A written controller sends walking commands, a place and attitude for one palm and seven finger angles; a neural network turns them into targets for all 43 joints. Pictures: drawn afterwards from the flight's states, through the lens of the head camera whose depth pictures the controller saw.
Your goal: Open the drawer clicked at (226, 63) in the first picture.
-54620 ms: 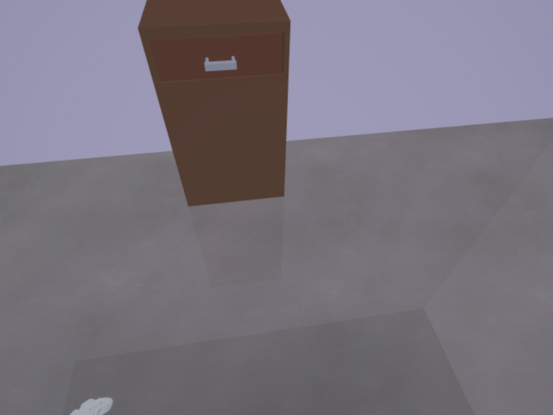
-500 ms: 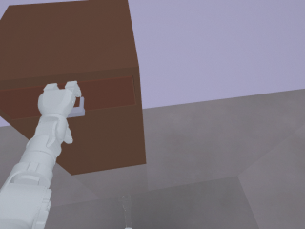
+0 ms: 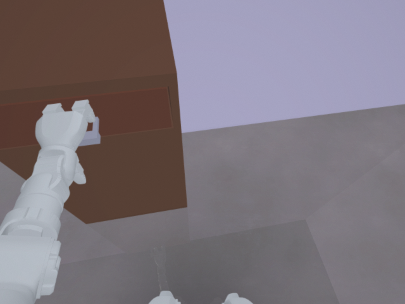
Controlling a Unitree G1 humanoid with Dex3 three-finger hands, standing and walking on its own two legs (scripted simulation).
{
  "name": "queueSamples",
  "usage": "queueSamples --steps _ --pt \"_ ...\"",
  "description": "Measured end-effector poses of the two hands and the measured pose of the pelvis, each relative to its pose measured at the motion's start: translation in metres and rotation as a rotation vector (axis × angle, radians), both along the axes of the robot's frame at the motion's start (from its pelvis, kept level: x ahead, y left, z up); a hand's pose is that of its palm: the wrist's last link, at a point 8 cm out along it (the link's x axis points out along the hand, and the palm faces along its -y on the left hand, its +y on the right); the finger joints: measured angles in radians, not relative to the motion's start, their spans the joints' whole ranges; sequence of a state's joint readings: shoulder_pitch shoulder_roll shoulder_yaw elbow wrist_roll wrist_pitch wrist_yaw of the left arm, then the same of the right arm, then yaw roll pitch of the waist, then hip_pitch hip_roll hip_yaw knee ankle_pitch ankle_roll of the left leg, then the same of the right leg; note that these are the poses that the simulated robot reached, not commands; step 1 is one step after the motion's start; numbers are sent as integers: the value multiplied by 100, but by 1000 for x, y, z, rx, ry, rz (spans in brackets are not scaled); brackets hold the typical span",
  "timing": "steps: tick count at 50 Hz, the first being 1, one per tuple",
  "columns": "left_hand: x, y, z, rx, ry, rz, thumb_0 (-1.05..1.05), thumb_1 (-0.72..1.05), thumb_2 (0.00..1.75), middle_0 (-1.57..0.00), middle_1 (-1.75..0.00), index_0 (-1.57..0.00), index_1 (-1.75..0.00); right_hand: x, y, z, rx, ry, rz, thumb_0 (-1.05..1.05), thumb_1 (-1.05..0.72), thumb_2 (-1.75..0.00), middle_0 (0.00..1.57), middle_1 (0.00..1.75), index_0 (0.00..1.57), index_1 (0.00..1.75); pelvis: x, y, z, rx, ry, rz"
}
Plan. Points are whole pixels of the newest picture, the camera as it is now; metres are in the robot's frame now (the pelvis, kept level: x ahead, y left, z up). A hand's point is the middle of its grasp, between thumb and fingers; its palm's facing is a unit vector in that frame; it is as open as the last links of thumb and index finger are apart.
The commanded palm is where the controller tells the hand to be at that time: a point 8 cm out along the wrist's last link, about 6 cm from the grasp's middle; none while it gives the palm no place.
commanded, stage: lower the fingers behind the handle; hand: left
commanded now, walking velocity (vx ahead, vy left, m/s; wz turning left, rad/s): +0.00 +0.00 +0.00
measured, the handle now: (75, 131) +0.48 +0.28 +0.00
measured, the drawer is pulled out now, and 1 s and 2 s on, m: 0.00 0.00 0.00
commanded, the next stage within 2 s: lift the fingers back up to retry in 0.72 s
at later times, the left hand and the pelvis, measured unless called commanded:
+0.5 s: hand (75, 144) +0.44 +0.27 +0.01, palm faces +0.00 -0.02 -1.00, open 13.8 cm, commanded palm +0.42 +0.27 +0.04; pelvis -0.03 +0.01 -0.01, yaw +0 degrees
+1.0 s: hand (75, 144) +0.44 +0.27 +0.01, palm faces -0.03 -0.03 -1.00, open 13.9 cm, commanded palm +0.42 +0.27 +0.07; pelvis -0.03 +0.01 -0.01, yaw -1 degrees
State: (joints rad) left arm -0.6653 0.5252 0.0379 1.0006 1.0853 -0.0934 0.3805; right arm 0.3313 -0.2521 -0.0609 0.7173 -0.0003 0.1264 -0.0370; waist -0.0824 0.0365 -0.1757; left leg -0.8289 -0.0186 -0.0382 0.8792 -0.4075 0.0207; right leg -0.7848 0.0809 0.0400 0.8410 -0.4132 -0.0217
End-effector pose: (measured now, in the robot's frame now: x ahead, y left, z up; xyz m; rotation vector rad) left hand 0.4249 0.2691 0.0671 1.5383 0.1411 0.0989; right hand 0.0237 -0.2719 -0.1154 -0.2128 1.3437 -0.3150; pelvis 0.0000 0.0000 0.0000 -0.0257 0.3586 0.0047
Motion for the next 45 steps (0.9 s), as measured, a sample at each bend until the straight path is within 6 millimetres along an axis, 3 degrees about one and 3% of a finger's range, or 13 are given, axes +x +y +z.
queueSamples --steps 14,34,45 --pt "-1 -1 -2 4 -3 11 0 -49 31 -32 -122 -30 -128 -2 10 -2 5 -35 17 0 -90 -90 20 30 20 30 -15 5 -5 -5 6 0" --pt "-1 -1 -4 16 -21 10 0 -49 31 -33 -124 -28 -131 -39 18 -9 -8 3 5 0 -90 -90 20 30 20 30 -34 12 -15 -12 18 1" --pt "-1 -1 -3 14 -11 7 0 -49 31 -33 -123 -28 -130 -46 19 -8 -12 1 -1 0 -90 -90 20 30 20 30 -37 14 -16 -14 16 0"
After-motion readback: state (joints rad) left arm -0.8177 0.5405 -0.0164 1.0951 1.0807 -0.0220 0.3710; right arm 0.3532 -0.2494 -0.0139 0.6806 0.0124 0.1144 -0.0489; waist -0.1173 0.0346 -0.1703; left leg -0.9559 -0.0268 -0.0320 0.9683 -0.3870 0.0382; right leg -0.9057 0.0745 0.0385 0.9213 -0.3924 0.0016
